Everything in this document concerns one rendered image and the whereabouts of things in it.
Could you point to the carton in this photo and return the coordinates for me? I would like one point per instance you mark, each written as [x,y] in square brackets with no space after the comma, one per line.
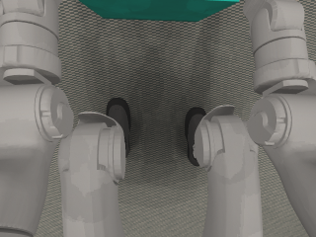
[157,10]

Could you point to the robot left forearm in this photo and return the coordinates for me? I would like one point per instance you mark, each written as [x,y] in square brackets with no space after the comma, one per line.
[29,37]

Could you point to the right robot shin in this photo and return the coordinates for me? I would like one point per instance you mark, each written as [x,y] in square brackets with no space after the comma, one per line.
[224,110]

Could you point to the left robot upper arm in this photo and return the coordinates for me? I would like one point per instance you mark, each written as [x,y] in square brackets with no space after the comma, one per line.
[33,118]

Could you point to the robot right forearm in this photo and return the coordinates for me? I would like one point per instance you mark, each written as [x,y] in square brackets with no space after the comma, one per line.
[282,65]

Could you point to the left robot thigh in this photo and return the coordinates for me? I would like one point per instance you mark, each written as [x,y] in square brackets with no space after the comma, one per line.
[89,186]

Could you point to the right robot upper arm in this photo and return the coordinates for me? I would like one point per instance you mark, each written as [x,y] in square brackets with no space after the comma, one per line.
[285,126]

